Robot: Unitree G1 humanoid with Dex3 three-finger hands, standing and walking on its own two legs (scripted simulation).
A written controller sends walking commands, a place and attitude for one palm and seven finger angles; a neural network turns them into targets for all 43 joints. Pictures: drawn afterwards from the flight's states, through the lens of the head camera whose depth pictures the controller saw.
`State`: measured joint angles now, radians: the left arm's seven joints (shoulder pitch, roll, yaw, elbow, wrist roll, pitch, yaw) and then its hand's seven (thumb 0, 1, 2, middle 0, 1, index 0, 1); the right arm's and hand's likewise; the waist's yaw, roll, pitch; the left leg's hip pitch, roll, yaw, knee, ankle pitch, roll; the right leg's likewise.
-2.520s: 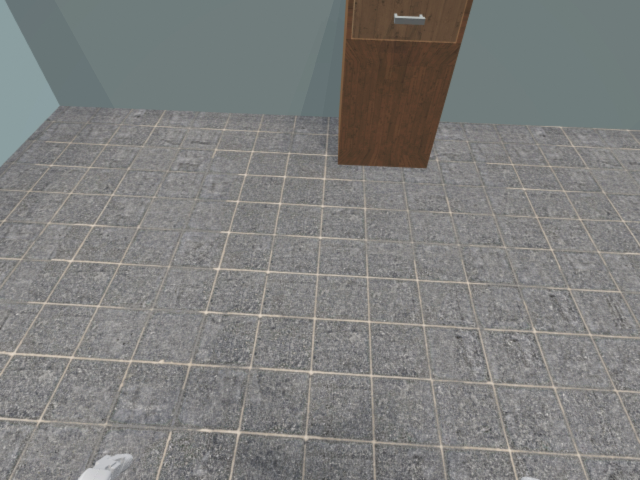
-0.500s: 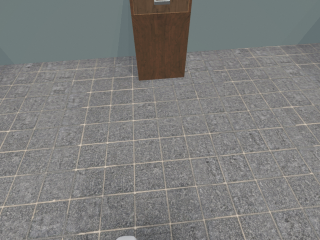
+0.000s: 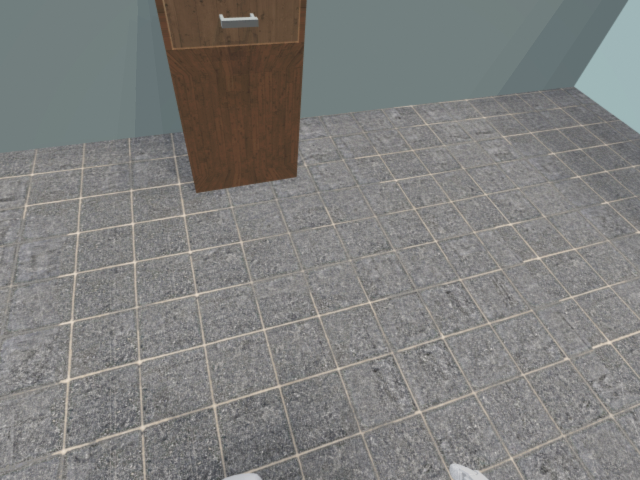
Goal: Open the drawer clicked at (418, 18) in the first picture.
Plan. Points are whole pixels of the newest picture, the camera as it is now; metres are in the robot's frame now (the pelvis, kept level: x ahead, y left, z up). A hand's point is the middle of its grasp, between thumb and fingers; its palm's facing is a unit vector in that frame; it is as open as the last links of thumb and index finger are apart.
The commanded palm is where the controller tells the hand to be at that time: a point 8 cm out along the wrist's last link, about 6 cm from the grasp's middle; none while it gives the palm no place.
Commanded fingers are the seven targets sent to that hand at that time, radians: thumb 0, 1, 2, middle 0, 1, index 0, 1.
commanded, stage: walk to a spot facing it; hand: left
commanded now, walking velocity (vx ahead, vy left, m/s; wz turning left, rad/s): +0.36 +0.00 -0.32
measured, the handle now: (238, 19) +1.34 +0.38 -0.04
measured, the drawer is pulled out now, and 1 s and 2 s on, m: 0.00 0.00 0.00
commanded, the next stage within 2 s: turn to face it in 1.38 s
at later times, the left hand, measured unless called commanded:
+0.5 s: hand (257, 345) +0.34 +0.13 -0.17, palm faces -0.23 -0.97 -0.10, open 7.4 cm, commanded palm none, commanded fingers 0.00 0.90 0.90 -0.20 -0.30 -0.20 -0.30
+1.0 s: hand (245, 309) +0.42 +0.17 -0.18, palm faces -0.11 -0.98 -0.15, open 7.3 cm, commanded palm none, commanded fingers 0.00 0.90 0.90 -0.20 -0.30 -0.20 -0.30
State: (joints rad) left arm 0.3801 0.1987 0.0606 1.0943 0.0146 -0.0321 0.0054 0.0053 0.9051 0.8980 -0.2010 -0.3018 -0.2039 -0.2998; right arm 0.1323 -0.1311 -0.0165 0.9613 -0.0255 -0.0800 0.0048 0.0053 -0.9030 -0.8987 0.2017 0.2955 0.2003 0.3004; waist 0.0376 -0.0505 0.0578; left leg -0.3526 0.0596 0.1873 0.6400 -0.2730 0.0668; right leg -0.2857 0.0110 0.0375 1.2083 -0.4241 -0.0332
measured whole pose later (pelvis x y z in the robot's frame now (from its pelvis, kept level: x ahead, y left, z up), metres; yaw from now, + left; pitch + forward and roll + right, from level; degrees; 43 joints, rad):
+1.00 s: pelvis +0.45 -0.01 +0.00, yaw -13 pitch -1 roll -2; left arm 0.40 0.17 0.05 1.13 0.02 -0.06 0.00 0.00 0.91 0.90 -0.20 -0.30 -0.20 -0.30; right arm 0.14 -0.20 -0.05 1.00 -0.03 -0.06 0.02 0.01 -0.92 -0.90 0.20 0.29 0.19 0.30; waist 0.04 -0.02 0.05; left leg -0.41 0.12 0.15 0.60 -0.14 0.00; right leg -0.03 -0.02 -0.10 0.54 -0.46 0.00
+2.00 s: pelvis +0.67 -0.14 +0.00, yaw -14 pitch -1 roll -1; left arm 0.17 0.18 0.06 0.98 0.02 0.00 0.03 -0.01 0.92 0.90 -0.20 -0.30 -0.21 -0.30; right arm 0.21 -0.18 -0.06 0.98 -0.02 0.05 0.01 0.01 -0.91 -0.90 0.20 0.30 0.20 0.30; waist 0.00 -0.02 0.06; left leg -0.35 0.10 0.13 0.74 -0.39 -0.05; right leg -0.26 -0.11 -0.38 0.57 -0.28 -0.06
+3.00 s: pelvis +0.63 -0.13 +0.01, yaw +18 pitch +0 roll -1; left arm 0.25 0.27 0.07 0.99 0.01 0.07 0.02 0.01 0.91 0.90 -0.20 -0.30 -0.20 -0.30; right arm 0.13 -0.20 -0.03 0.92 -0.02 0.02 0.00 0.01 -0.90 -0.90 0.20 0.30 0.20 0.30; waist 0.03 -0.05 0.10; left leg -0.24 0.01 0.07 0.57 -0.32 0.04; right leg -0.42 -0.12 -0.09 1.03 -0.50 0.08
